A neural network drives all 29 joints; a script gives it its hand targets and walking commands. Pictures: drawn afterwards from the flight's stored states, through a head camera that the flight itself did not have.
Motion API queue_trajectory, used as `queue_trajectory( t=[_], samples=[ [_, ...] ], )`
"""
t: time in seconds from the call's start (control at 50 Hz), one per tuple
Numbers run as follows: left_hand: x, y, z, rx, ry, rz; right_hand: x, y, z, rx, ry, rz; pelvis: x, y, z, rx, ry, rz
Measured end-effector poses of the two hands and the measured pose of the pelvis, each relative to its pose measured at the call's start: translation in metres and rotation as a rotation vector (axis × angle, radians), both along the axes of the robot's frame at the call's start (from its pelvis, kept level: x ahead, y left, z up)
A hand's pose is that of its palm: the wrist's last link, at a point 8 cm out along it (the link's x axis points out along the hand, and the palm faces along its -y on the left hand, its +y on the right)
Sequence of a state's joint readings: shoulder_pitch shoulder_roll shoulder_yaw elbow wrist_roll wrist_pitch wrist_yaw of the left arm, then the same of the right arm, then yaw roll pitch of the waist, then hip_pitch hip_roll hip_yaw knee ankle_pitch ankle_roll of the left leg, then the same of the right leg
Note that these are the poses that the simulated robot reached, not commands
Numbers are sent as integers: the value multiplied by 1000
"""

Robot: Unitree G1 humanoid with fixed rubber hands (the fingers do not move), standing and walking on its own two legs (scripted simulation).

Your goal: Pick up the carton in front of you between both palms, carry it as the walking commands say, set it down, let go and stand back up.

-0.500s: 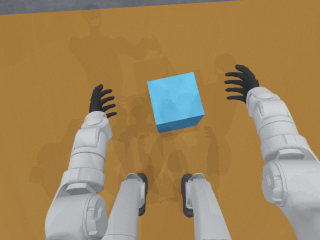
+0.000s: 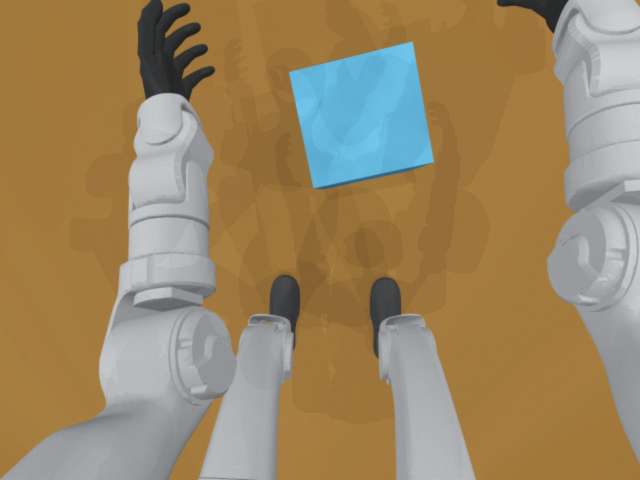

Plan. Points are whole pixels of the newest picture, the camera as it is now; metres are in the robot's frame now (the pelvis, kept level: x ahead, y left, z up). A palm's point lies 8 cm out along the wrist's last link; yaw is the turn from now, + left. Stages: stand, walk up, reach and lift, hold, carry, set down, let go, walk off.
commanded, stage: reach and lift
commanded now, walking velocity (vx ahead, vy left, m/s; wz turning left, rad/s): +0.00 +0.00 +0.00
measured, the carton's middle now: (359, 129) +0.53 -0.04 -0.54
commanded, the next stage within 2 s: none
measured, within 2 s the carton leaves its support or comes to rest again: leaves its support in 1.70 s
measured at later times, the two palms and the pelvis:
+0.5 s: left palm (240, 137) +0.49 +0.16 -0.36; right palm (481, 96) +0.54 -0.22 -0.36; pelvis -0.05 +0.01 -0.20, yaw +3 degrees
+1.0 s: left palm (256, 141) +0.50 +0.16 -0.47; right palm (448, 103) +0.55 -0.19 -0.47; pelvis -0.05 +0.01 -0.29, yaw +4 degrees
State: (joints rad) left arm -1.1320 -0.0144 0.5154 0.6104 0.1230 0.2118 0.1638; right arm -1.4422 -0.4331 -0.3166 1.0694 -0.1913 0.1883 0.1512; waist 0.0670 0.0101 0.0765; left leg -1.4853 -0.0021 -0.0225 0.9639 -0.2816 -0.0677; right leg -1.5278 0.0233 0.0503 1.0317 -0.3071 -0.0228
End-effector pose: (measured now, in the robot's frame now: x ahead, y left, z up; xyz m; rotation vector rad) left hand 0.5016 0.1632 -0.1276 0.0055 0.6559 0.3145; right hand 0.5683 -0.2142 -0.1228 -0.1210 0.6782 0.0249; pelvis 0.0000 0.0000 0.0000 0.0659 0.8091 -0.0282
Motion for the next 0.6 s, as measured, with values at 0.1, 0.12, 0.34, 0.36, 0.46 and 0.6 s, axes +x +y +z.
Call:
queue_trajectory(
  t=[0.1, 0.12, 0.34, 0.36, 0.46, 0.6],
  samples=[
    [-3, -1, -29, -8, 22, 0, -5, 7, -29, 11, 24, -6, 3, 2, -11, 2, 42, 6],
    [-4, -2, -37, -9, 28, -2, -7, 9, -37, 13, 30, -8, 2, 3, -16, 2, 49, 6],
    [-11, -7, -155, -22, 57, -30, -30, 4, -161, -3, 48, -53, -22, 13, -117, 15, 73, 7],
    [-11, -8, -167, -23, 57, -33, -31, 2, -173, -7, 44, -55, -25, 13, -128, 18, 66, 7],
    [-12, -6, -217, -19, 61, -40, -31, -3, -224, -17, 26, -49, -42, 14, -181, 32, 18, 4],
    [-12, -5, -271, -21, 66, -38, -26, 4, -278, -10, 20, -24, -60, 9, -235, 49, -66, 11]
  ],
)
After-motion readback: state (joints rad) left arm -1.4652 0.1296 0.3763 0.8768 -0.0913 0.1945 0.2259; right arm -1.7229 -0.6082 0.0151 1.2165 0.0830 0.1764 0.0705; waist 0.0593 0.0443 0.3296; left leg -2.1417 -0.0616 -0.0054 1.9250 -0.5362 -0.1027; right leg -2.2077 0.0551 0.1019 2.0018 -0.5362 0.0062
